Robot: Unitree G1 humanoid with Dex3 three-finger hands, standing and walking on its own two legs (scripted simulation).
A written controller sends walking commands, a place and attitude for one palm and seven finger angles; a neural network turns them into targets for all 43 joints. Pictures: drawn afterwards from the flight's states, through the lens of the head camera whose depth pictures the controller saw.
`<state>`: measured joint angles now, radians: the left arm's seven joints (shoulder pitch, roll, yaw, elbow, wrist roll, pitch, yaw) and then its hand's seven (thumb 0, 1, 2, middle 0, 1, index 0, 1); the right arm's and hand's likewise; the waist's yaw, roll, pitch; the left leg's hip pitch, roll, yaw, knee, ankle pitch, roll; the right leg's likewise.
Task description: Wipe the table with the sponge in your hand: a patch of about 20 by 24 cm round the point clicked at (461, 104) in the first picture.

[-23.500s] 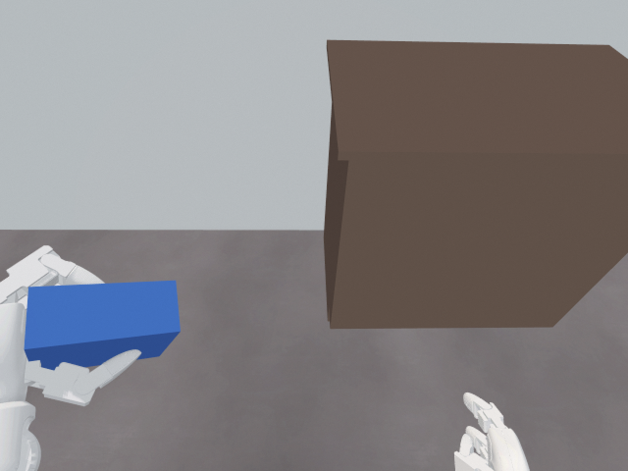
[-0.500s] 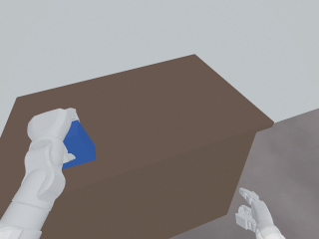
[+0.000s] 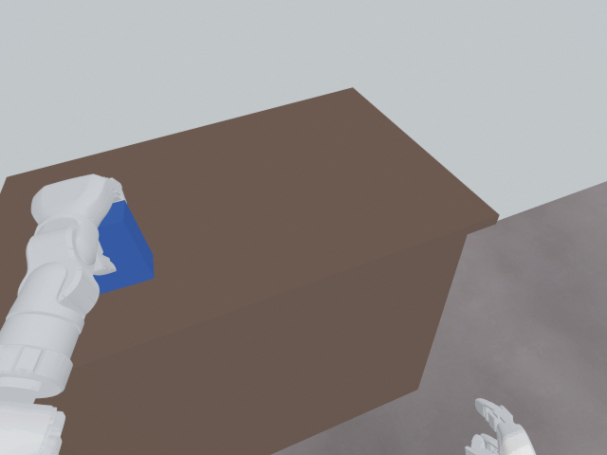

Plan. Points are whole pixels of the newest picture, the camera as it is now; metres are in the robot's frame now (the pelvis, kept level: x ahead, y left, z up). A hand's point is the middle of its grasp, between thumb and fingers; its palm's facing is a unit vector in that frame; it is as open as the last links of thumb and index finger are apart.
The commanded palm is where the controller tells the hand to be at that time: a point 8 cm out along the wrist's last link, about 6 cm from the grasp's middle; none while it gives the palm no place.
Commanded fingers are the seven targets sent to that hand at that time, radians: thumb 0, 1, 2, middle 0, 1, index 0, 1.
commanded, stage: wipe forward along the first lane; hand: left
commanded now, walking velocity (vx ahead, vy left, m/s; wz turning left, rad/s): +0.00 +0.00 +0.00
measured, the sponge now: (106, 260) +0.34 +0.32 +0.10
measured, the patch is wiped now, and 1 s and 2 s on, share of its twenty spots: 0.10 0.50 0.80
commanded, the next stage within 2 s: slide across to the middle lane in 0.94 s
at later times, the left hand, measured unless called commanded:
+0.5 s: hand (94, 212) +0.39 +0.34 +0.15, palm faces -0.09 +0.01 -1.00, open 9.5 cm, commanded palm +0.38 +0.35 +0.16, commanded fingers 0.00 0.10 1.30 -1.20 -1.60 -1.20 -1.60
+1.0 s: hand (84, 194) +0.43 +0.38 +0.14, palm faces -0.13 +0.01 -0.99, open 9.5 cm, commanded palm +0.43 +0.38 +0.16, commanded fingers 0.00 0.10 1.30 -1.20 -1.60 -1.20 -1.60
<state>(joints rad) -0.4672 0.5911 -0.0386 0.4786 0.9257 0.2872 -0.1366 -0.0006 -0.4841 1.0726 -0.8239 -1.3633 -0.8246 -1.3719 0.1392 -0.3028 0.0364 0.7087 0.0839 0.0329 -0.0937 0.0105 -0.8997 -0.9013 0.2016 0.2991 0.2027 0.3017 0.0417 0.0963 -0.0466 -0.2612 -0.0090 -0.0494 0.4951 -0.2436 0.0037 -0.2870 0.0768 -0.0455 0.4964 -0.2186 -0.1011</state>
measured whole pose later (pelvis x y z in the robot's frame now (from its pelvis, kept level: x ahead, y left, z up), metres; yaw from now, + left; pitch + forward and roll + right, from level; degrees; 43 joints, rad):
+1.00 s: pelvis +0.00 +0.04 +0.00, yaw -2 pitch +9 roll -1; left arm -0.83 0.75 0.03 1.01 1.01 0.06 -0.08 0.01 -0.52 1.12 -0.82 -1.36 -0.82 -1.40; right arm 0.29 -0.32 0.00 0.72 0.10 0.09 -0.08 0.01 -0.90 -0.90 0.20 0.30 0.20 0.30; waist -0.04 0.07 -0.10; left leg -0.46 -0.02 -0.02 0.56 -0.26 0.02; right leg -0.47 0.07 -0.01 0.50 -0.20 -0.06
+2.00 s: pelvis +0.06 +0.05 +0.00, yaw +1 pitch +8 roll -1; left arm -0.80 0.45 -0.20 0.71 0.97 0.43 -0.04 0.00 -0.48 1.11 -0.77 -1.42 -0.77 -1.45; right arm 0.19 -0.28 0.02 0.72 0.07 0.10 -0.02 0.01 -0.90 -0.90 0.20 0.30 0.20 0.30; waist 0.02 0.08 -0.10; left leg -0.29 -0.06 -0.05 0.45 -0.29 0.05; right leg -0.29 0.03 -0.03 0.42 -0.26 -0.03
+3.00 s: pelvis +0.05 +0.05 +0.00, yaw -1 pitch +3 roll +0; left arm -0.42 0.36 -0.30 0.18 0.97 0.68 0.00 0.03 -0.42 1.08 -0.68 -1.49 -0.72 -1.48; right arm 0.04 -0.28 0.05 0.64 0.11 0.16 0.03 0.01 -0.90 -0.90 0.20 0.30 0.20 0.30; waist 0.07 0.11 -0.12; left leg -0.21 -0.06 -0.02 0.49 -0.31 0.05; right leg -0.24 0.04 -0.01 0.49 -0.29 -0.03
